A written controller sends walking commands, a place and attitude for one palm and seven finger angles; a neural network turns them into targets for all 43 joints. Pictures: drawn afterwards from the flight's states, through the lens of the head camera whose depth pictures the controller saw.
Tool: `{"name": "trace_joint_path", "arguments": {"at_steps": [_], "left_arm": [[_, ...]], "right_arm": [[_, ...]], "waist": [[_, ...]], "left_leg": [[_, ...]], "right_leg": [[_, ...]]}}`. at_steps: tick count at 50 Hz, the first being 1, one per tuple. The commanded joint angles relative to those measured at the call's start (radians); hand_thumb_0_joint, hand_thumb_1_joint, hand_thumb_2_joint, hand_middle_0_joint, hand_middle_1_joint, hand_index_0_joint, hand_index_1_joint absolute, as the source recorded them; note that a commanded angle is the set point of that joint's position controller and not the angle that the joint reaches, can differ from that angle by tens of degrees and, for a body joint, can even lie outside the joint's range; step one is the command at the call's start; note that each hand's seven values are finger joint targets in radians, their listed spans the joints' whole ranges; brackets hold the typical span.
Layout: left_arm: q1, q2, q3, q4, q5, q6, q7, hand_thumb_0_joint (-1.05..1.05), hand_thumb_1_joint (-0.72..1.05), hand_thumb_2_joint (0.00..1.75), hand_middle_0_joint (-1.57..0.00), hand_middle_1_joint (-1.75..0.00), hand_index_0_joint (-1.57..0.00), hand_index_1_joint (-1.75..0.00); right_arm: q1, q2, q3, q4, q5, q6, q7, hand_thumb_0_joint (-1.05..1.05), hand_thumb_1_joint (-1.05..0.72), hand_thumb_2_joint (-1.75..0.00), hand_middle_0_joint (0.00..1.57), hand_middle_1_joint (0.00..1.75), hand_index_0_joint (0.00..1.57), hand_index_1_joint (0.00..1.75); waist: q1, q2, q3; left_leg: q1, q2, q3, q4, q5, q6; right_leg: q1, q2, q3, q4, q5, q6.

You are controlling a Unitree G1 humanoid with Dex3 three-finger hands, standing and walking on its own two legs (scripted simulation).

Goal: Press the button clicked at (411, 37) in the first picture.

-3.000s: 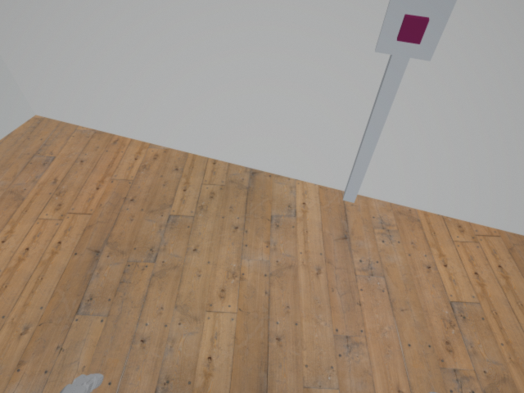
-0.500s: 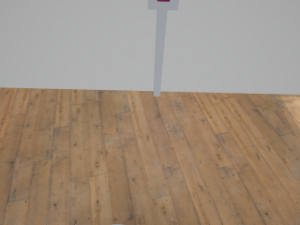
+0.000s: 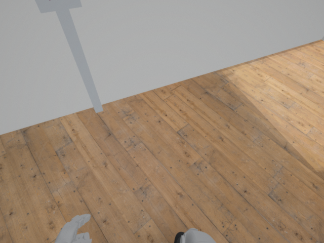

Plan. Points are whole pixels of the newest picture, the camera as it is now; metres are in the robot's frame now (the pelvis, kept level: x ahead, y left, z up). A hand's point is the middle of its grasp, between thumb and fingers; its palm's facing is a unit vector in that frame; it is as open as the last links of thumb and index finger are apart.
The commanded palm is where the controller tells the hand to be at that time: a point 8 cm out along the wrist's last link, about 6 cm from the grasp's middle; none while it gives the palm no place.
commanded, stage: walk to a spot facing it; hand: left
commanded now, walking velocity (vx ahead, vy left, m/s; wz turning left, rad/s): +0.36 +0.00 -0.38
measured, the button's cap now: out of the picture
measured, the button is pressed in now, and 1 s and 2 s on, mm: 0 0 0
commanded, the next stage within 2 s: turn to face it in 0.70 s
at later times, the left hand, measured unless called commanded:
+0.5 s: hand (92, 202) +0.25 +0.21 -0.16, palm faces -0.13 -0.98 -0.17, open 7.4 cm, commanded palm none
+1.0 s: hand (151, 116) +0.57 +0.04 -0.16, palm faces -0.38 -0.90 -0.19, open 7.4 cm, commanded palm none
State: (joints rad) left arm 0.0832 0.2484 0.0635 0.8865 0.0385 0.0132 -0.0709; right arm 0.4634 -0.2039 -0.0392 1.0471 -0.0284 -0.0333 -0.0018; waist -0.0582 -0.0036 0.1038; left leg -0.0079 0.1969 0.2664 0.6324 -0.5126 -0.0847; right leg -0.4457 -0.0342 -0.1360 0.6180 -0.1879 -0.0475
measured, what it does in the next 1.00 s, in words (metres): walks ahead, turning right: left foot, then right foot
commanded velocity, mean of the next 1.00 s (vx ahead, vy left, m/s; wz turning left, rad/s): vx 0.24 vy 0.00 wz -0.19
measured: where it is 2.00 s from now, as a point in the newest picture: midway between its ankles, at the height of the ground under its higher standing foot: (175, 189)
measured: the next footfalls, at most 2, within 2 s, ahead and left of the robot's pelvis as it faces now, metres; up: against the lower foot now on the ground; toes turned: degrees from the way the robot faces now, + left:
left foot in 0.40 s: +0.28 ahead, +0.11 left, +0.00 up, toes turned +1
right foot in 0.90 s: +0.48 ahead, -0.19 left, +0.00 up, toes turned -30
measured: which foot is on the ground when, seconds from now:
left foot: up 0.00-0.38, down 0.40-0.90, up 0.92-1.00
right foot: down 0.00-0.40, up 0.42-0.88, down 0.90-1.00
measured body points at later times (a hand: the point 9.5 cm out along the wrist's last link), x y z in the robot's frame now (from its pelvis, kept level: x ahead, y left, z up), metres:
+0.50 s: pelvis +0.20 +0.02 +0.02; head +0.21 +0.05 +0.47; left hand +0.26 +0.26 -0.15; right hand +0.24 -0.22 -0.11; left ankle +0.24 +0.11 -0.71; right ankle +0.11 -0.09 -0.64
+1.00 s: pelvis +0.40 -0.07 +0.00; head +0.43 -0.09 +0.45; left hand +0.59 +0.09 -0.14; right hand +0.24 -0.24 -0.15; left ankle +0.32 +0.10 -0.62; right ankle +0.44 -0.17 -0.71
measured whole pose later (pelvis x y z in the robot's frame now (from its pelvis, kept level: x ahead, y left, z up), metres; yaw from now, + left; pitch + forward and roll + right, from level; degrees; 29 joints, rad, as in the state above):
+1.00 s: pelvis +0.40 -0.07 +0.00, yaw -20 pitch -2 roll -1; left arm 0.08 0.17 0.04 0.98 0.02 -0.05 0.00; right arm 0.39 -0.13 -0.05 1.13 -0.01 0.00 -0.02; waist -0.06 0.01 0.12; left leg -0.31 0.13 0.06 1.23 -0.50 -0.03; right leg -0.40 -0.03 -0.20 0.66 -0.24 -0.08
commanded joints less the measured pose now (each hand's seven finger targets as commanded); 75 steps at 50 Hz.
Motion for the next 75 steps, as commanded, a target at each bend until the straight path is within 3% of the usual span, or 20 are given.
{"name": "trace_joint_path", "arguments": {"at_steps": [1,3,7,14,18,20,21,23,27,39,43,44,45,46,51,64,66,68,71,75], "left_arm": [[0.390,0.323,0.083,0.048,-0.036,-0.040,0.057,0.00,0.90,0.90,-0.20,-0.30,-0.20,-0.30],[0.213,0.209,0.045,0.011,-0.032,-0.043,0.062,0.00,0.90,0.90,-0.20,-0.30,-0.20,-0.30],[0.093,0.129,0.026,0.007,-0.011,-0.059,0.070,0.00,0.90,0.90,-0.20,-0.30,-0.20,-0.30],[0.161,0.129,0.029,0.049,-0.012,-0.067,0.064,0.00,0.90,0.90,-0.20,-0.30,-0.20,-0.30],[0.157,0.110,0.032,0.053,-0.019,-0.058,0.066,0.00,0.90,0.90,-0.20,-0.30,-0.20,-0.30],[0.176,-0.006,0.009,0.022,-0.026,-0.054,0.050,0.00,0.90,0.90,-0.20,-0.30,-0.20,-0.30],[0.135,0.027,0.014,0.006,-0.015,-0.056,0.057,0.00,0.90,0.90,-0.20,-0.30,-0.20,-0.30],[0.097,0.033,0.029,0.025,-0.009,-0.058,0.041,0.00,0.90,0.90,-0.20,-0.30,-0.20,-0.30],[0.174,-0.017,0.031,0.066,-0.001,-0.024,0.034,0.00,0.90,0.90,-0.20,-0.30,-0.20,-0.30],[-0.025,-0.058,0.018,0.000,-0.008,-0.018,0.020,0.00,0.90,0.90,-0.20,-0.30,-0.20,-0.30],[0.330,0.030,0.032,0.118,0.003,-0.058,0.053,0.00,0.90,0.90,-0.20,-0.30,-0.20,-0.30],[0.421,0.141,0.050,0.152,0.002,-0.073,0.070,0.00,0.90,0.90,-0.20,-0.30,-0.20,-0.30],[0.446,0.183,0.046,0.161,-0.023,-0.075,0.076,0.00,0.90,0.90,-0.20,-0.30,-0.20,-0.30],[0.377,0.173,0.040,0.145,-0.029,-0.079,0.085,0.00,0.90,0.90,-0.20,-0.30,-0.20,-0.30],[0.050,0.037,-0.004,0.077,-0.019,-0.064,0.105,0.00,0.90,0.90,-0.20,-0.30,-0.20,-0.30],[0.081,0.091,0.040,0.008,-0.018,-0.006,0.102,0.00,0.90,0.90,-0.20,-0.30,-0.20,-0.30],[0.086,0.002,0.027,-0.056,-0.031,0.009,0.091,0.00,0.90,0.90,-0.20,-0.30,-0.20,-0.30],[-0.004,0.012,0.028,-0.081,-0.015,0.011,0.094,0.00,0.90,0.90,-0.20,-0.30,-0.20,-0.30],[0.068,0.035,0.037,-0.028,-0.017,0.003,0.079,0.00,0.90,0.90,-0.20,-0.30,-0.20,-0.30],[0.087,0.051,0.036,-0.015,-0.023,0.009,0.084,0.00,0.90,0.90,-0.20,-0.30,-0.20,-0.30]], "right_arm": [[-0.165,-0.133,-0.022,-0.167,0.030,-0.037,-0.012,0.00,-0.90,-0.90,0.20,0.30,0.20,0.30],[-0.204,-0.122,-0.028,-0.150,0.011,-0.026,-0.007,0.00,-0.90,-0.90,0.20,0.30,0.20,0.30],[-0.062,-0.067,-0.027,-0.089,-0.005,0.015,0.002,0.00,-0.90,-0.90,0.20,0.30,0.20,0.30],[-0.202,-0.051,-0.026,-0.147,-0.001,-0.009,0.022,0.00,-0.90,-0.90,0.20,0.30,0.20,0.30],[-0.117,-0.081,-0.034,-0.116,0.004,-0.036,0.011,0.00,-0.90,-0.90,0.20,0.30,0.20,0.30],[0.091,-0.246,-0.071,-0.066,-0.016,-0.041,-0.004,0.00,-0.90,-0.90,0.20,0.30,0.20,0.30],[0.099,-0.223,-0.059,-0.054,-0.015,-0.037,-0.014,0.00,-0.90,-0.90,0.20,0.30,0.20,0.30],[-0.022,-0.139,-0.036,-0.080,-0.005,-0.042,-0.018,0.00,-0.90,-0.90,0.20,0.30,0.20,0.30],[-0.077,-0.063,-0.025,-0.067,0.001,-0.066,-0.027,0.00,-0.90,-0.90,0.20,0.30,0.20,0.30],[0.011,-0.091,-0.041,-0.003,0.001,-0.043,-0.029,0.00,-0.90,-0.90,0.20,0.30,0.20,0.30],[-0.034,-0.107,-0.037,0.006,0.016,-0.035,-0.023,0.00,-0.90,-0.90,0.20,0.30,0.20,0.30],[0.024,-0.023,-0.023,0.002,0.035,-0.034,-0.016,0.00,-0.90,-0.90,0.20,0.30,0.20,0.30],[0.041,-0.001,-0.017,-0.012,0.036,-0.028,-0.026,0.00,-0.90,-0.90,0.20,0.30,0.20,0.30],[0.022,0.000,-0.016,-0.009,0.034,-0.018,-0.030,0.00,-0.90,-0.90,0.20,0.30,0.20,0.30],[0.029,0.038,-0.010,0.029,0.014,0.049,-0.021,0.00,-0.90,-0.90,0.20,0.30,0.20,0.30],[-0.132,-0.045,-0.037,-0.118,0.001,0.055,0.019,0.00,-0.90,-0.90,0.20,0.30,0.20,0.30],[-0.051,-0.214,-0.072,-0.137,-0.006,0.039,0.013,0.00,-0.90,-0.90,0.20,0.30,0.20,0.30],[-0.055,-0.229,-0.076,-0.121,-0.003,0.037,-0.011,0.00,-0.90,-0.90,0.20,0.30,0.20,0.30],[-0.203,-0.169,-0.052,-0.172,0.003,0.020,-0.019,0.00,-0.90,-0.90,0.20,0.30,0.20,0.30],[-0.184,-0.177,-0.058,-0.166,0.011,0.017,-0.020,0.00,-0.90,-0.90,0.20,0.30,0.20,0.30]], "waist": [[0.220,-0.157,-0.350],[0.135,-0.058,-0.138],[0.014,-0.087,-0.112],[0.058,-0.121,-0.063],[0.008,-0.033,-0.070],[-0.063,0.373,-0.122],[-0.069,0.352,-0.114],[-0.015,0.129,-0.013],[0.051,0.090,-0.040],[0.015,0.176,0.025],[0.183,0.087,-0.209],[0.193,-0.155,-0.355],[0.166,-0.156,-0.415],[0.154,-0.143,-0.414],[0.000,-0.046,-0.130],[0.028,-0.056,-0.118],[-0.013,0.436,-0.109],[-0.025,0.292,-0.159],[0.042,0.139,-0.177],[0.032,0.107,-0.213]], "left_leg": [[-0.694,-0.049,-0.225,0.779,-0.020,0.050],[-0.657,0.008,-0.250,0.721,0.134,0.048],[-0.482,-0.011,-0.199,0.487,0.204,0.021],[-0.444,-0.067,-0.170,0.120,0.268,0.030],[-0.145,-0.106,-0.147,-0.116,0.297,0.040],[0.111,0.238,-0.607,-0.376,-0.015,0.158],[0.068,0.317,-0.758,-0.478,-0.131,0.187],[-0.068,0.260,-0.591,-0.486,-0.056,0.185],[-0.104,0.165,-0.248,-0.442,0.363,0.150],[0.053,0.144,0.045,-0.314,0.867,0.163],[-0.098,0.089,0.047,0.172,0.948,0.101],[-0.385,-0.036,0.011,0.464,0.252,0.064],[-0.465,-0.126,-0.128,0.696,-0.131,0.058],[-0.454,-0.098,-0.256,0.719,-0.065,0.064],[-0.393,-0.041,-0.257,0.558,0.098,0.045],[-0.290,-0.100,-0.122,-0.016,0.251,0.053],[-0.147,0.216,-0.647,-0.314,0.692,0.227],[-0.146,0.216,-0.697,-0.321,0.590,0.280],[-0.137,0.083,-0.488,-0.285,0.649,0.216],[-0.056,0.053,-0.455,-0.270,0.805,0.233]], "right_leg": [[0.697,-0.404,0.677,-0.296,0.006,-0.213],[0.377,-0.322,0.527,-0.365,-0.155,-0.164],[0.120,-0.195,0.291,-0.394,-0.115,-0.122],[0.168,-0.170,0.323,-0.396,-0.186,-0.129],[0.083,-0.116,0.298,-0.239,-0.180,-0.086],[-0.204,0.083,0.080,0.311,-0.342,0.006],[-0.269,0.057,0.137,0.508,-0.359,0.012],[-0.294,-0.034,0.169,0.634,-0.184,0.014],[-0.221,-0.072,0.142,0.607,-0.046,0.052],[-0.160,-0.008,-0.040,0.096,0.010,0.032],[0.416,0.014,-0.029,-0.098,0.205,-0.015],[0.717,-0.281,0.293,-0.080,0.557,-0.103],[0.730,-0.433,0.447,-0.105,0.951,-0.197],[0.618,-0.434,0.392,-0.166,0.901,-0.193],[0.123,-0.328,0.084,-0.311,0.373,-0.091],[0.176,-0.322,-0.075,-0.087,0.031,-0.013],[-0.144,-0.097,-0.109,0.342,-0.472,0.127],[-0.219,-0.068,0.094,0.608,-0.411,0.112],[-0.187,-0.082,0.119,0.611,-0.193,0.130],[-0.149,-0.070,0.128,0.525,-0.177,0.148]]}}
